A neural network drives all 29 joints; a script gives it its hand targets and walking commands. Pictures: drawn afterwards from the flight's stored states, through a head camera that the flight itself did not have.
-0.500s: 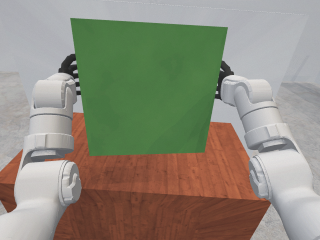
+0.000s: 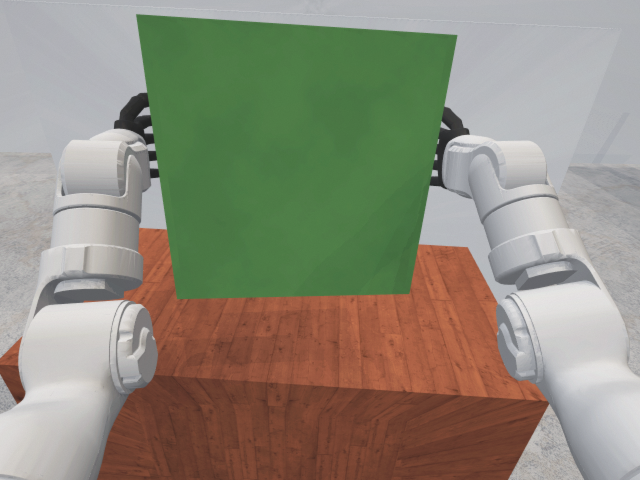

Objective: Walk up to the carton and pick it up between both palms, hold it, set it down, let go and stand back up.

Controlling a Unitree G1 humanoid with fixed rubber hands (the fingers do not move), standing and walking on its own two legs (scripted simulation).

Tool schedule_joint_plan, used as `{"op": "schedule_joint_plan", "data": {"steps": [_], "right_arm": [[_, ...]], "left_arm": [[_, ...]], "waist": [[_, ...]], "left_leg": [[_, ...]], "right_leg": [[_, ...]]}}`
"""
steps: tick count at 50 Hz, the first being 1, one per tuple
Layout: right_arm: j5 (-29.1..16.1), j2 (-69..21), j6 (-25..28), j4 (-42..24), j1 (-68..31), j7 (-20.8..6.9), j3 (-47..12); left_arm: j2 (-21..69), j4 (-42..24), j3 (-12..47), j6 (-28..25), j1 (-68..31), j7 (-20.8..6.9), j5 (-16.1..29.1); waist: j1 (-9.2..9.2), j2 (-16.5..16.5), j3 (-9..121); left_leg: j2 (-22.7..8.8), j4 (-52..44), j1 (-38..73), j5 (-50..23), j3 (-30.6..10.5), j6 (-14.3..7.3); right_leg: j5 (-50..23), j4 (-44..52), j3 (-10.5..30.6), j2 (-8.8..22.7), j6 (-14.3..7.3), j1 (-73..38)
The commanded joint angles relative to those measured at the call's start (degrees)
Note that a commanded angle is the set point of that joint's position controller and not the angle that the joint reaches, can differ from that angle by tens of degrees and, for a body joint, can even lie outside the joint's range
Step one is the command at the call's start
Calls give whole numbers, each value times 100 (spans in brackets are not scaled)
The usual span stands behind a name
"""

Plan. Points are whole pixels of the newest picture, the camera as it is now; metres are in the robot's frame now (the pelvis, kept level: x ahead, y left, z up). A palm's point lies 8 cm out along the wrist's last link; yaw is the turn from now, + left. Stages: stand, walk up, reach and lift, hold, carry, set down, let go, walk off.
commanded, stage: hold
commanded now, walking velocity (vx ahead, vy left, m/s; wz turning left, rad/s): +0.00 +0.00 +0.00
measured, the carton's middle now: (294, 152) +0.43 +0.01 +0.31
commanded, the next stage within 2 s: none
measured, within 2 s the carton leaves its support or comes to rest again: neither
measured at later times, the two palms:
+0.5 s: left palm (132, 152) +0.36 +0.19 +0.33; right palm (456, 152) +0.34 -0.18 +0.34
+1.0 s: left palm (137, 164) +0.37 +0.19 +0.31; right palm (451, 164) +0.35 -0.18 +0.32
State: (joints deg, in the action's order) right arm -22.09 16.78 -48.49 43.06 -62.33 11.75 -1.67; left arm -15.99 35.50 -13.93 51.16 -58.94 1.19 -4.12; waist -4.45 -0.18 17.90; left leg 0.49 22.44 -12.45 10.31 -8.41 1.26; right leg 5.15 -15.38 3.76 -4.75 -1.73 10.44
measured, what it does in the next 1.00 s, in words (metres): stands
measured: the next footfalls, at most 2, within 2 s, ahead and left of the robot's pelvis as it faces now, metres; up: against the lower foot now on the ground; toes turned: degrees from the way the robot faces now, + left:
none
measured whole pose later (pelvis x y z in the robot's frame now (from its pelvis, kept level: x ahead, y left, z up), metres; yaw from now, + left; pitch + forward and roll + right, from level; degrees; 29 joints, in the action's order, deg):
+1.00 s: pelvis +0.00 +0.00 +0.00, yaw +0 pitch +1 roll -1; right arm -23.1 16.8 -47.1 43.9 -61.3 12.0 -3.5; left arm -16.2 35.8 -12.6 49.7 -56.9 1.0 -3.6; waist -4.7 0.8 18.0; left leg 0.1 21.4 -12.2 9.8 -8.3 1.6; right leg 4.7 -14.6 3.9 -5.0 -2.0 10.3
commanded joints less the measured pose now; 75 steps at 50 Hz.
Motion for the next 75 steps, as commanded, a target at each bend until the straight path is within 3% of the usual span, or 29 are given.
{"op": "schedule_joint_plan", "data": {"steps": [1, 3, 8, 10, 11, 12, 16, 19, 22, 23, 24, 29, 30, 33, 34, 37, 41, 43, 46, 54, 58, 61, 63, 65, 68, 69, 71, 73, 75], "right_arm": [[-1391, -3519, 605, -2420, -6006, -1078, -663], [-1376, -3491, 585, -2275, -6053, -1104, -694], [-1174, -3306, 554, -1733, -5799, -1164, -503], [-1183, -3508, 627, -2069, -6126, -1181, -366], [-1180, -3530, 575, -1751, -5973, -1199, -458], [-1265, -3667, 635, -2161, -6166, -1204, -568], [-1345, -3708, 662, -2002, -6194, -1190, -567], [-1317, -3566, 648, -2153, -6193, -1125, -519], [-1119, -3421, 679, -1967, -5965, -1081, -208], [-1215, -3623, 668, -2013, -6143, -1120, -471], [-1247, -3604, 705, -2192, -6092, -1097, -409], [-1219, -3486, 567, -1718, -5614, -1106, -570], [-1243, -3338, 564, -1560, -5658, -1131, -541], [-1278, -3742, 673, -2083, -6000, -1104, -639], [-1290, -3718, 684, -2117, -6000, -1103, -556], [-1266, -3432, 631, -1913, -5806, -1120, -518], [-1395, -3662, 703, -2422, -5840, -1072, -706], [-1363, -3551, 616, -2027, -5648, -1091, -678], [-1320, -3549, 758, -2474, -5663, -1035, -689], [-1333, -3492, 647, -2359, -5569, -1076, -819], [-1450, -3796, 731, -2868, -5816, -1094, -875], [-1426, -3481, 663, -2844, -5476, -1067, -883], [-1260, -3472, 642, -2554, -5424, -1063, -706], [-1285, -3590, 647, -2464, -5551, -1095, -779], [-1266, -3441, 611, -2401, -5459, -1089, -739], [-1304, -3607, 663, -2698, -5594, -1088, -823], [-1197, -3409, 672, -2464, -5550, -1078, -686], [-1358, -3656, 734, -2697, -5889, -1090, -756], [-1363, -3574, 661, -2534, -5717, -1122, -766]], "left_arm": [[4049, -1494, 1404, -559, -5336, -1249, 1480], [3893, -1283, 1152, -565, -5248, -1251, 1383], [3759, -1138, 1110, -584, -5357, -1302, 1273], [4047, -1451, 1419, -663, -5879, -1274, 1518], [3864, -1013, 1052, -666, -5550, -1290, 1384], [3974, -1264, 1257, -714, -5639, -1293, 1507], [4023, -1820, 1466, -778, -6023, -1187, 1591], [3850, -1211, 1156, -652, -5562, -1284, 1390], [3977, -1114, 1328, -777, -5774, -1345, 1598], [4008, -1369, 1366, -782, -5758, -1315, 1526], [4075, -1450, 1555, -810, -5829, -1310, 1661], [3782, -889, 1009, -676, -5056, -1331, 1236], [3641, -1004, 1078, -678, -5259, -1355, 1302], [3798, -1418, 1323, -928, -5815, -1324, 1625], [4083, -1383, 1380, -864, -5743, -1286, 1617], [3864, -1216, 1242, -781, -5471, -1274, 1465], [4091, -1765, 1438, -824, -5482, -1227, 1632], [3741, -1449, 1051, -724, -5221, -1249, 1326], [3946, -2032, 1621, -799, -5484, -1247, 1626], [3886, -1727, 1407, -647, -5101, -1229, 1421], [4246, -2451, 1765, -652, -5598, -1086, 1630], [4045, -2057, 1476, -549, -4882, -1122, 1425], [3896, -1849, 1436, -607, -5045, -1218, 1436], [4130, -2177, 1750, -599, -5348, -1216, 1611], [3973, -1716, 1537, -523, -5078, -1218, 1427], [4035, -1887, 1496, -604, -5177, -1220, 1509], [4111, -1631, 1508, -597, -5047, -1210, 1506], [4256, -2095, 1756, -707, -5522, -1190, 1623], [4204, -1932, 1558, -620, -5255, -1149, 1497]], "waist": [[-7, -426, 1842], [86, -219, 1737], [145, -491, 1453], [-68, -558, 1735], [153, -370, 1552], [114, -270, 1875], [-3, -446, 2183], [117, -224, 1716], [-221, -447, 1545], [-104, -394, 1848], [-219, -579, 1936], [102, -246, 1399], [23, -410, 1434], [36, -220, 1824], [-40, -486, 1853], [22, -423, 1615], [-41, -328, 2025], [146, -147, 1642], [-192, -548, 2008], [-7, -317, 1740], [-60, -625, 2389], [110, -492, 1941], [-16, -197, 1540], [-188, -410, 2003], [-97, -585, 1517], [7, -351, 1751], [-101, -365, 1667], [-164, -596, 2125], [-29, -533, 1977]], "left_leg": [[-3, -370, -55, -677, 73, -121], [9, -434, -39, -513, 90, -160], [-64, -644, -427, 162, 115, -149], [-11, -507, -201, -68, 117, -117], [-13, -579, -353, 102, 170, -161], [-26, -547, -281, -254, 88, -199], [6, -408, 4, -568, 79, -103], [68, -410, -110, -430, 141, -150], [23, -469, 19, -165, 97, -130], [-25, -460, 138, -320, 113, -118], [-5, -441, -44, -411, 68, -128], [14, -540, 21, -293, 76, -204], [-7, -565, -13, -157, 131, -181], [14, -474, 8, -388, 97, -196], [9, -472, 140, -543, 67, -180], [-27, -559, 2, -329, 83, -139], [5, -356, 280, -925, 54, -72], [19, -492, 162, -525, 133, -198], [52, -359, 367, -873, 71, -93], [91, -376, 144, -666, 143, -127], [-1, -295, 482, -1208, 74, -48], [55, -300, 309, -1045, 85, -35], [37, -455, 93, -583, 97, -145], [-15, -452, 390, -753, 49, -113], [19, -458, 21, -452, 163, -128], [34, -434, 27, -548, 130, -135], [1, -455, 15, -537, 92, -76], [-2, -426, 133, -713, 68, -100], [-44, -445, 118, -728, 38, -110]], "right_leg": [[-842, -4, 319, 290, -1, -1395], [-793, 34, 304, 283, 16, -1409], [-227, 50, 304, 298, -58, -1491], [-299, 16, 297, 275, -48, -1197], [-144, 85, 289, 278, -5, -1277], [-460, -9, 273, 223, 9, -1415], [-775, -25, 294, 249, -2, -1307], [-565, 98, 327, 328, 52, -1255], [-333, 144, 290, 346, -41, -906], [-388, 120, 284, 271, -24, -1080], [-568, 87, 318, 309, -26, -1259], [-355, 188, 326, 313, 34, -1187], [-272, 157, 307, 298, 1, -1164], [-451, 109, 295, 325, 31, -1098], [-598, 77, 311, 331, -11, -1100], [-431, 111, 253, 229, 2, -1127], [-1165, 79, 330, 265, 33, -1182], [-742, 160, 317, 336, 73, -1232], [-1089, 84, 334, 351, 33, -1208], [-839, 98, 308, 291, 55, -1307], [-1349, -3, 281, 206, 49, -1497], [-1238, 33, 279, 221, 68, -1482], [-817, 125, 274, 287, 86, -1262], [-918, 57, 262, 200, 18, -1358], [-655, 96, 356, 291, 15, -1279], [-779, 72, 321, 282, 37, -1313], [-907, 42, 205, 196, 12, -1331], [-935, 5, 319, 189, 6, -1430], [-1012, -7, 286, 184, 20, -1541]]}}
